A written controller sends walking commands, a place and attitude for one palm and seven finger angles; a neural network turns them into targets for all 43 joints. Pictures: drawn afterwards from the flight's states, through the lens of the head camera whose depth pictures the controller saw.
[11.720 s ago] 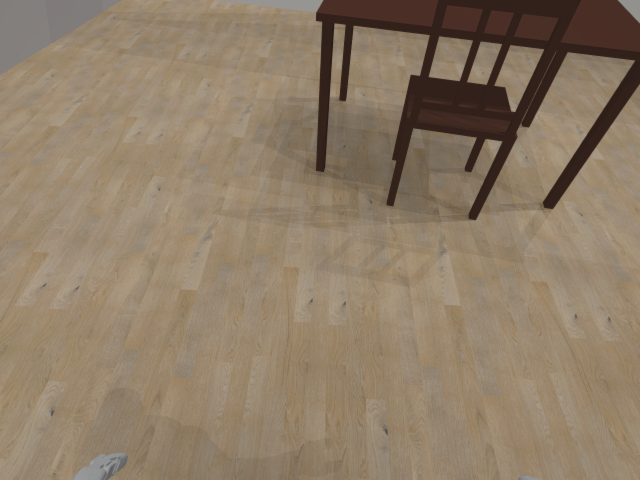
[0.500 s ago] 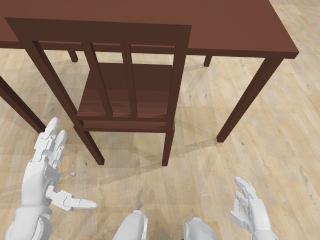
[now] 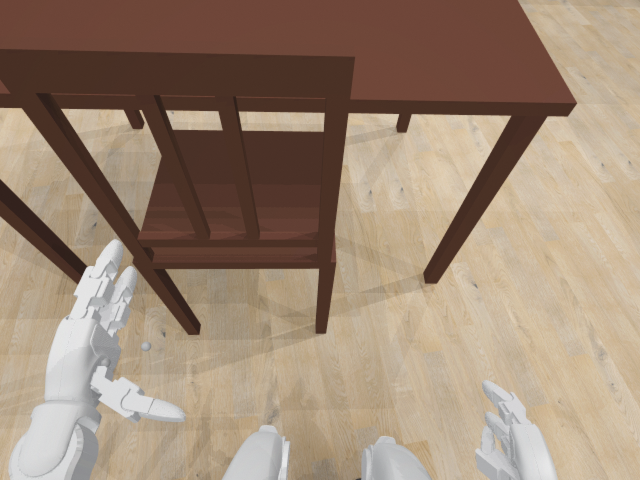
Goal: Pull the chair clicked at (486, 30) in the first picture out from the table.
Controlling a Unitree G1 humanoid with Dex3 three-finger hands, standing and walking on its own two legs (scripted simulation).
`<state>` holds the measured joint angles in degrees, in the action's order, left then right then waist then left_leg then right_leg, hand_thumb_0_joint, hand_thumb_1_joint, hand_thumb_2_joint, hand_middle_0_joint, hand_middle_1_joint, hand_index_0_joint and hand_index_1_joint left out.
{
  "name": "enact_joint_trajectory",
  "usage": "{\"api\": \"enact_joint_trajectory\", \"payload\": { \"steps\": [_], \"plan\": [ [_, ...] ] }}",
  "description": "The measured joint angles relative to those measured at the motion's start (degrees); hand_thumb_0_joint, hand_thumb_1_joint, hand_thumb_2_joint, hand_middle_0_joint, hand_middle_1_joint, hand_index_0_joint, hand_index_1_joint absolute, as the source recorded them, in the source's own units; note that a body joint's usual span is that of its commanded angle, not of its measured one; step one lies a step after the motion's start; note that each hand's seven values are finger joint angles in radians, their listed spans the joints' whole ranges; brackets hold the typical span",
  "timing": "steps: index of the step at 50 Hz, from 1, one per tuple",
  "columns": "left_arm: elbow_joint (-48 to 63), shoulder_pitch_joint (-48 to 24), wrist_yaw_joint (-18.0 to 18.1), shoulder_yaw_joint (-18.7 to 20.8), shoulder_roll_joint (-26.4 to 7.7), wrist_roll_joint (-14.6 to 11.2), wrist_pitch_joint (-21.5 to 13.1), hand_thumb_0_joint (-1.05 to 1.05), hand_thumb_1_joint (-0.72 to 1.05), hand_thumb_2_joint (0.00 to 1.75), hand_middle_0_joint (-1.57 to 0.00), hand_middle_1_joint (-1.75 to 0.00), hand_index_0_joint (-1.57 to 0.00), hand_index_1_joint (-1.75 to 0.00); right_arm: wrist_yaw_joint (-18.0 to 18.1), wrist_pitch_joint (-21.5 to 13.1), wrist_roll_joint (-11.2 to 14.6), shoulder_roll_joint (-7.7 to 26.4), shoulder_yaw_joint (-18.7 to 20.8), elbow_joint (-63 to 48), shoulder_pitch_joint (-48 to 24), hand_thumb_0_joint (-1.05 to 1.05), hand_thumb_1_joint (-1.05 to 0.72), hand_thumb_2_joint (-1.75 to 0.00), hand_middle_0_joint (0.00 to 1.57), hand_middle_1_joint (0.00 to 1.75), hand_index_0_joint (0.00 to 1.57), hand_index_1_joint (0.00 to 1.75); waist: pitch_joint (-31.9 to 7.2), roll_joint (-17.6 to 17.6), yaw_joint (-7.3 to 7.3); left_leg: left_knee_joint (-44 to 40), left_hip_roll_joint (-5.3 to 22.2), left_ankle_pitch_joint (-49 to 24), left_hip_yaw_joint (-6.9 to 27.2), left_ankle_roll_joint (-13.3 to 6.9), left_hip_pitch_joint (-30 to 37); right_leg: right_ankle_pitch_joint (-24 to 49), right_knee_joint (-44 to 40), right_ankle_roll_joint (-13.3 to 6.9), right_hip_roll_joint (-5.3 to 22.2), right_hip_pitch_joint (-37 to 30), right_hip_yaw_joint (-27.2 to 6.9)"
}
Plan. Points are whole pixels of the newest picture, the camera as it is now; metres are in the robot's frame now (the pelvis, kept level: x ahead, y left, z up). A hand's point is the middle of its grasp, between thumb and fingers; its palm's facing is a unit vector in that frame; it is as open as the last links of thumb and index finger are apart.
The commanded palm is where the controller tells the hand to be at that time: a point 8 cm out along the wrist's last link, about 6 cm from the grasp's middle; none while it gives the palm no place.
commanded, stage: raise the hand toward the chair's back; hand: left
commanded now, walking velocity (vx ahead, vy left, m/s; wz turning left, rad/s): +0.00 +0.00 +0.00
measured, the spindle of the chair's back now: (181, 178) +0.52 +0.25 +0.01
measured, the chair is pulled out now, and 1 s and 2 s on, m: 0.00 0.00 0.00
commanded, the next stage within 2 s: aim the fingers beside a spindle in 0.28 s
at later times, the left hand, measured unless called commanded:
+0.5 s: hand (162, 349) +0.25 +0.19 +0.05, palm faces +0.10 -0.99 -0.07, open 16.9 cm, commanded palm +0.22 +0.24 +0.05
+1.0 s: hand (177, 308) +0.30 +0.19 +0.03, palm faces +0.09 -0.99 -0.05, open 16.9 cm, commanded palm +0.27 +0.24 +0.03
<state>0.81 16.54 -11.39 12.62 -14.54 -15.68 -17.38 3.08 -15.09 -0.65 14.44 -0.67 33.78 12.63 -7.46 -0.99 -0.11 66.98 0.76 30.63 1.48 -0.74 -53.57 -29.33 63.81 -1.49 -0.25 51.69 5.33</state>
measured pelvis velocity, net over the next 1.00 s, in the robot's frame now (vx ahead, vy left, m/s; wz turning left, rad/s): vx -0.01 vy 0.00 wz -0.01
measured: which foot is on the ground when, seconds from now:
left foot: down 0.00-1.00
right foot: down 0.00-1.00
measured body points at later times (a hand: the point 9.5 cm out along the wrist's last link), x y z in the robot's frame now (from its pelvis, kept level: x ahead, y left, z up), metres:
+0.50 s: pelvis -0.01 -0.02 -0.01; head +0.07 -0.02 +0.44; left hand +0.24 +0.24 +0.05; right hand +0.18 -0.25 -0.09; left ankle +0.01 +0.11 -0.65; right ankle +0.02 -0.11 -0.65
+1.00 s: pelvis -0.01 +0.00 -0.01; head +0.09 +0.00 +0.43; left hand +0.29 +0.25 +0.03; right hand +0.16 -0.25 -0.11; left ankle +0.01 +0.11 -0.65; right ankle +0.02 -0.11 -0.65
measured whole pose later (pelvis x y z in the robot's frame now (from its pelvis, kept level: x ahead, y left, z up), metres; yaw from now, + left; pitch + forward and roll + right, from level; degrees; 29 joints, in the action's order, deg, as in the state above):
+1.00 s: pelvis -0.01 +0.00 -0.01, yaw -1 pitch +19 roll -2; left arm -13.1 0.8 -8.9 12.8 -13.1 -12.5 -22.0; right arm 2.5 -14.6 -1.4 14.2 -0.8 36.0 11.3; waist -8.1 -0.8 -0.6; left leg 70.0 0.8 30.7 0.6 -0.5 -58.4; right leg -29.8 68.0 -1.9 -0.2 57.4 4.4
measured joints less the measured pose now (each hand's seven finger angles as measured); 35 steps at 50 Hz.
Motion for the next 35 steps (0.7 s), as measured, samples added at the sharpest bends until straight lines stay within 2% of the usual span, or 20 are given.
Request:
{"api": "enact_joint_trajectory", "payload": {
  "steps": [6,13,21,30,35],
  "plan": [
    [0.1,-0.4,1.2,0.5,0.4,0.3,-3.7,-0.02,-0.5,0.3,-0.06,-0.08,-0.06,-0.08,-0.6,-0.2,-0.2,0.2,0.3,0.5,-0.6,0.01,-0.9,-0.9,0.2,0.3,0.21,0.3,-0.3,0.1,-0.02,0.6,0.3,0.1,0.3,0.7,-0.3,-0.4,1.0,-0.7,-0.3,0.5,0.3],
    [-2.0,-0.4,-0.4,-0.5,0.7,0.2,-1.0,-0.02,-0.5,0.3,-0.06,-0.08,-0.06,-0.08,-0.1,0.0,0.4,-0.1,0.0,-0.1,-1.5,0.01,-0.9,-0.9,0.2,0.3,0.21,0.3,-0.2,-0.3,0.18,0.4,0.4,-0.1,0.3,1.2,0.0,-0.5,1.5,-1.3,-0.4,0.6,0.2],
    [-1.8,-1.3,0.4,0.4,1.3,-0.1,-4.0,-0.02,-0.5,0.3,-0.06,-0.08,-0.07,-0.08,0.0,-0.5,0.1,-0.4,-0.3,0.5,-1.8,0.01,-0.9,-0.9,0.2,0.3,0.21,0.3,-0.3,-0.2,0.66,0.8,0.5,-0.2,0.5,1.6,-0.4,-0.6,2.2,-1.6,-0.5,1.1,0.4],
    [-7.9,-7.1,-1.3,0.7,0.6,0.1,-2.5,-0.02,-0.5,0.3,-0.06,-0.08,-0.07,-0.08,0.8,-1.0,0.5,0.0,-0.5,1.3,-2.2,0.01,-0.9,-0.9,0.21,0.3,0.21,0.3,0.2,-0.3,0.52,1.9,0.4,-0.2,0.4,1.4,-2.2,-0.6,3.3,-1.5,-0.4,2.8,0.4],
    [-7.7,-9.4,-0.3,0.6,1.0,0.5,-3.7,-0.02,-0.5,0.3,-0.06,-0.08,-0.06,-0.08,0.5,-1.2,0.0,0.1,-0.2,1.8,-1.8,0.01,-0.9,-0.9,0.2,0.3,0.21,0.3,0.1,-0.3,0.12,2.2,0.3,-0.1,0.1,1.1,-2.7,-0.5,3.4,-1.2,-0.3,3.4,0.1]
  ]
}}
